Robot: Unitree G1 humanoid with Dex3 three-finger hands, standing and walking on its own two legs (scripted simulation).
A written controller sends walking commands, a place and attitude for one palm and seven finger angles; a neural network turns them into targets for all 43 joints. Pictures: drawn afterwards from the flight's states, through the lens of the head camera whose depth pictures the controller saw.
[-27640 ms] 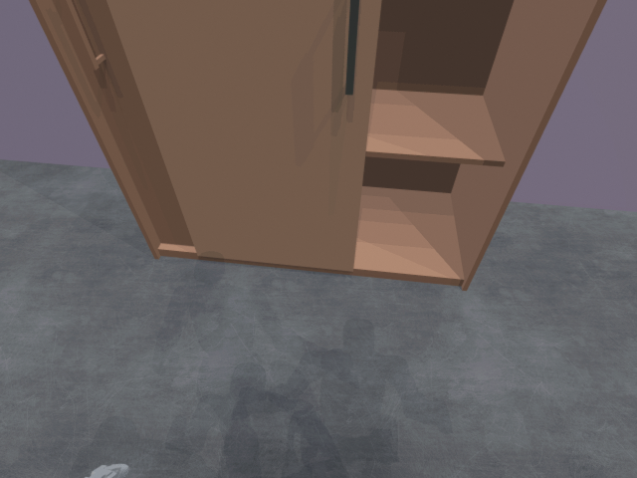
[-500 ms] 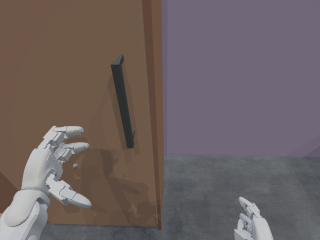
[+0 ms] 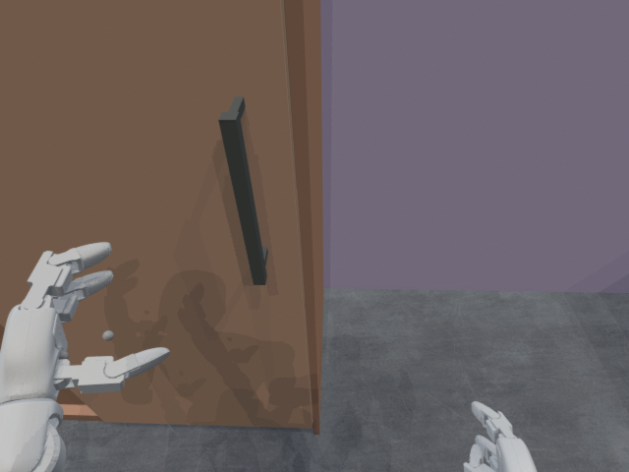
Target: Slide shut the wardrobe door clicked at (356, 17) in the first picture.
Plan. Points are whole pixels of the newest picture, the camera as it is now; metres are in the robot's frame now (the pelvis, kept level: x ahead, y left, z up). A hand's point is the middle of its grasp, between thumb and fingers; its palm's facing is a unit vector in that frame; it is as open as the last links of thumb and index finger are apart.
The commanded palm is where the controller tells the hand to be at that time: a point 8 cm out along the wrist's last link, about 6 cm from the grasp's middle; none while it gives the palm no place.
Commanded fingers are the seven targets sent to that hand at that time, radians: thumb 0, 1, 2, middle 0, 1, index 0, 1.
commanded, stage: draw the hand back to the body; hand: left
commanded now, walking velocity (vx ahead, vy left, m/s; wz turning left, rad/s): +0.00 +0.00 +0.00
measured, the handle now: (250, 203) +0.39 +0.14 +0.17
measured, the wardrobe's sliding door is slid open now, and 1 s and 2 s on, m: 0.00 0.00 0.00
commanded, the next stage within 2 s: step back with the hand held close in 0.74 s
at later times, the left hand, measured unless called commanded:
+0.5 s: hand (65, 326) +0.19 +0.28 +0.16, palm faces +0.46 -0.82 -0.35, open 7.8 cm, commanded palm +0.14 +0.31 +0.17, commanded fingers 0.00 0.90 0.90 -0.20 -0.30 -0.20 -0.30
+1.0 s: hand (60, 318) +0.20 +0.28 +0.17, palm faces +0.45 -0.80 -0.40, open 7.4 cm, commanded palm +0.14 +0.31 +0.18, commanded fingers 0.00 0.90 0.90 -0.20 -0.30 -0.20 -0.30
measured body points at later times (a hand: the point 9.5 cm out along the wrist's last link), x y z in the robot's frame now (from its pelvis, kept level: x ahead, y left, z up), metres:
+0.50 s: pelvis +0.01 +0.02 +0.00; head -0.02 +0.00 +0.45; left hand +0.16 +0.32 +0.18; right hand +0.20 -0.20 -0.07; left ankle +0.01 +0.10 -0.74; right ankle -0.01 -0.11 -0.74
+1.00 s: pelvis -0.01 +0.01 +0.00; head -0.01 +0.00 +0.45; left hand +0.17 +0.32 +0.19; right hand +0.18 -0.22 -0.08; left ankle +0.01 +0.10 -0.74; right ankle -0.01 -0.11 -0.74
